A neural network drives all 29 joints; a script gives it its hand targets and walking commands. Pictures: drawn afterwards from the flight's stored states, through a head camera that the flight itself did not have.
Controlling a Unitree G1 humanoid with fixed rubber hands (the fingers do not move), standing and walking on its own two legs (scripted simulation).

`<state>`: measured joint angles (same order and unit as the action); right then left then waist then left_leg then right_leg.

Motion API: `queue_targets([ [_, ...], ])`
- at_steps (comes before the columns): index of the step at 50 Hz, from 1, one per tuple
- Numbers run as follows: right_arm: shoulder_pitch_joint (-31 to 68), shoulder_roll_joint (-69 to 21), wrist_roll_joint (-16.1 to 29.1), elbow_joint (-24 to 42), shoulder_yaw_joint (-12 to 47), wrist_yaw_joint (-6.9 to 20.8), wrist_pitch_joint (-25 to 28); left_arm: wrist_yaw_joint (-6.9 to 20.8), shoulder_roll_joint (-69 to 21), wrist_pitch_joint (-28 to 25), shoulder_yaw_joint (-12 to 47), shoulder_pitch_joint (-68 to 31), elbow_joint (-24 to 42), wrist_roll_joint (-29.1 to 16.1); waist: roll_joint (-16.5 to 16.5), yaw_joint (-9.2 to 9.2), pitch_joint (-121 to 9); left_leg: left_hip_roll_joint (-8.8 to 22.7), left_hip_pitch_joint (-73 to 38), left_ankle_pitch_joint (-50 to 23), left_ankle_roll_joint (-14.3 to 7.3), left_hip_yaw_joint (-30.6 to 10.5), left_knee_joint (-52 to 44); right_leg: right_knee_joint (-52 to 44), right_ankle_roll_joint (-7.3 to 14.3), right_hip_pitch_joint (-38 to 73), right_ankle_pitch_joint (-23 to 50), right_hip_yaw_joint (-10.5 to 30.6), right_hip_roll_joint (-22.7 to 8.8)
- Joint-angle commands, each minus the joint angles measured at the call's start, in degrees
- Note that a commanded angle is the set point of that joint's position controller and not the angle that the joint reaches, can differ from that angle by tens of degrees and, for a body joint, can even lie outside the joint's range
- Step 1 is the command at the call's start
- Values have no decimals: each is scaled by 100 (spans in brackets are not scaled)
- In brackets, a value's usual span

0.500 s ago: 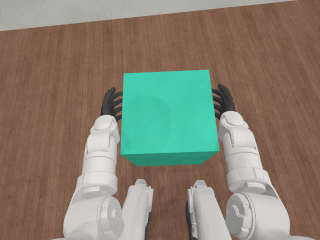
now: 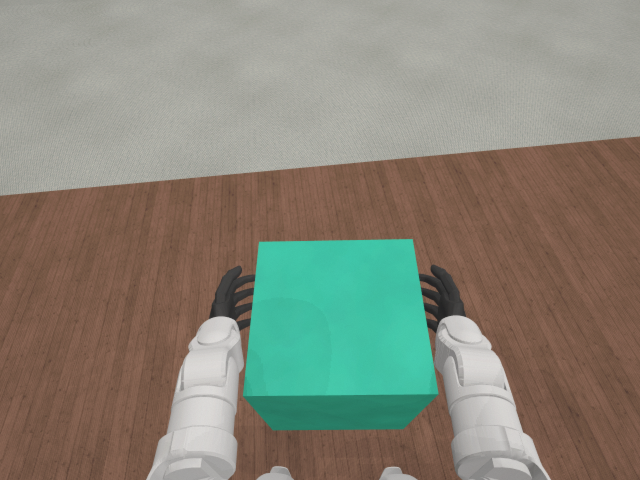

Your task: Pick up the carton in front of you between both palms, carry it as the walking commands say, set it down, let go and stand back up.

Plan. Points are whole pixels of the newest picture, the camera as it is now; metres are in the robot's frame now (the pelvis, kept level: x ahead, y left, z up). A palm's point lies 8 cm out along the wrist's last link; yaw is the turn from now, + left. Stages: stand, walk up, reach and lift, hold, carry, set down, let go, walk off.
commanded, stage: reach and lift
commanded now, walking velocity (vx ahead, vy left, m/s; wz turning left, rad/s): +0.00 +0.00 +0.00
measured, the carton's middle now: (336, 342) +0.33 +0.01 -0.09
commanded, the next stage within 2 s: hold in 1.30 s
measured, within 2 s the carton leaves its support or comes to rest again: neither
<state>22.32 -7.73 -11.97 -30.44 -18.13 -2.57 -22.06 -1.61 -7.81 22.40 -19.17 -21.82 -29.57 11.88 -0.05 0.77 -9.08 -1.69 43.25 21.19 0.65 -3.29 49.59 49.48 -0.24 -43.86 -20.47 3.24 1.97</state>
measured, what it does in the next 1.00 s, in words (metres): rises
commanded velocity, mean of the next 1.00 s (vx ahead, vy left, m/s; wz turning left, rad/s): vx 0.00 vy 0.00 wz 0.00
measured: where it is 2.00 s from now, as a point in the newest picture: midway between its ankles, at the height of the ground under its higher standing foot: outside the picture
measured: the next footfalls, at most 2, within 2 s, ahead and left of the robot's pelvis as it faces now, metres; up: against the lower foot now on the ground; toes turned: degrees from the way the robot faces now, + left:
none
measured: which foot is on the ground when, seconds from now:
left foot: down 0.00-1.00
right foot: down 0.00-1.00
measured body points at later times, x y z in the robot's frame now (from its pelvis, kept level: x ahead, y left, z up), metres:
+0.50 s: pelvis +0.00 +0.00 +0.04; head -0.03 +0.00 +0.49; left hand +0.31 +0.15 +0.06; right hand +0.31 -0.15 +0.06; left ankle +0.03 +0.13 -0.69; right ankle +0.03 -0.12 -0.69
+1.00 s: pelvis +0.02 +0.00 +0.05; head +0.00 +0.00 +0.50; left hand +0.32 +0.15 +0.07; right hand +0.32 -0.15 +0.07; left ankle +0.03 +0.13 -0.69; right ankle +0.03 -0.12 -0.69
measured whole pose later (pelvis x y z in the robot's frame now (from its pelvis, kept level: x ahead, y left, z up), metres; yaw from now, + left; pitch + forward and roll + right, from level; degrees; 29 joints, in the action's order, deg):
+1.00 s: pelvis +0.02 +0.00 +0.05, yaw +0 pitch -5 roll +0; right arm 15.7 -8.9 -16.3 -17.4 -14.4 0.4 -37.1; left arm 0.9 -9.0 37.1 -14.4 -16.1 -17.8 16.2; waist -0.2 0.0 1.5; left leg -1.1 6.5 12.2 0.2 -3.8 23.4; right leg 23.2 -0.3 -6.9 -11.6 3.5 1.1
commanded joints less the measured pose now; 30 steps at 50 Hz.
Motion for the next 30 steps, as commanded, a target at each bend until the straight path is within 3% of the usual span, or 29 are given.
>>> queue_targets([
  [1, 2746, -5995, 876, 34, 3476, 1448, -69, 1419, -5901, 67, 3522, -2798, -26, -861, 18, -16, -2448, -461, -1891, -1936, -72, -167, -1002, -990, 79, 2183, 1840, 199, 458],
  [11, 2186, -5853, 1028, 780, 3724, 1553, -835, 1491, -5795, 800, 3824, -2225, 667, -970, -32, -77, -1175, -345, -3181, -2067, -66, -180, -2209, -2196, 36, 3441, 2009, 165, 328],
  [19, 2490, -5588, 659, 457, 2988, 1689, -1179, 1597, -5563, 1124, 3055, -2492, 357, -615, -13, -58, 42, -275, -3173, -748, -145, -119, -2681, -2635, 90, 3399, 693, 94, 251],
  [30, 3041, -5737, 755, 688, 3191, 1742, -1097, 1647, -5729, 1056, 3274, -3094, 592, -728, 3, -82, -611, -290, -3499, -956, -131, -67, -2660, -2627, 77, 3770, 925, 64, 270],
])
